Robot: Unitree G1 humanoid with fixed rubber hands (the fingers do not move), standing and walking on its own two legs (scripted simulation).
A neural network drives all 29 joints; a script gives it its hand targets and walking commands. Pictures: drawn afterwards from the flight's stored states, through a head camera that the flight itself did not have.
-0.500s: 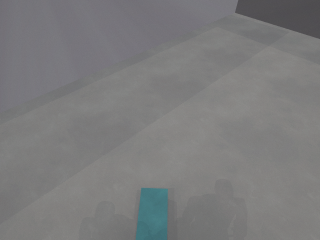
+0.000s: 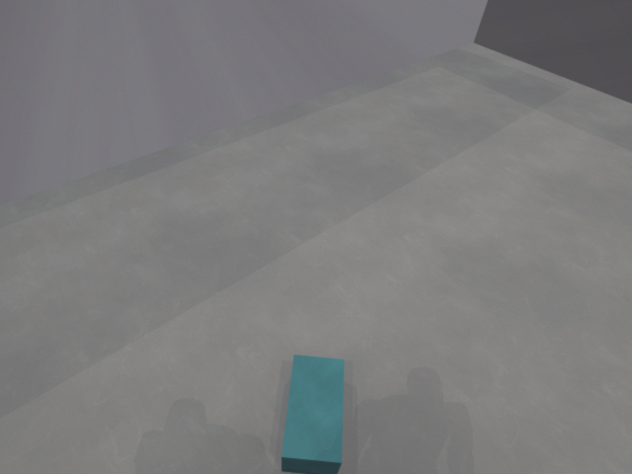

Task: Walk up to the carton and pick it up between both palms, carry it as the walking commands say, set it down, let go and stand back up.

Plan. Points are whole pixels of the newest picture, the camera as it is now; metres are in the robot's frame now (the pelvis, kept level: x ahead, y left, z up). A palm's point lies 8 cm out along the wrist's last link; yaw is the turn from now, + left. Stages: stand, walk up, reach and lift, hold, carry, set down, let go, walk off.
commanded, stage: walk up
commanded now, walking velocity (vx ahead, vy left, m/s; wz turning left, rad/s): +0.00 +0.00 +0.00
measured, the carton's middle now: (314, 413) +0.45 -0.01 -0.70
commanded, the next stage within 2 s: stand in 0.86 s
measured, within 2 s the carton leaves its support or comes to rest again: neither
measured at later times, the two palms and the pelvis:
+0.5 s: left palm out of the picture -0.02 +0.19 -0.15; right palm out of the picture -0.04 -0.22 -0.14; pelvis -0.01 -0.01 +0.00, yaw -1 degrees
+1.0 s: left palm out of the picture -0.04 +0.18 -0.15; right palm out of the picture -0.05 -0.23 -0.15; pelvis -0.02 -0.02 +0.00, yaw -1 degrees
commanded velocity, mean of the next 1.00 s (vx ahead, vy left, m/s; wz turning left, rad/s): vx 0.00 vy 0.00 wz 0.00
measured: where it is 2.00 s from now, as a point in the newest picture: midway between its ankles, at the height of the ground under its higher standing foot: outside the picture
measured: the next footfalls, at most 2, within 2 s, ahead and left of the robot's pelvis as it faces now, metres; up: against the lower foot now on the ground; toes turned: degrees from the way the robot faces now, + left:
right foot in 0.14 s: +0.02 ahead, -0.14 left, +0.00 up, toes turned +8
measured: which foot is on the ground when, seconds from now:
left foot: down 0.00-1.00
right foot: up 0.00-0.12, down 0.14-1.00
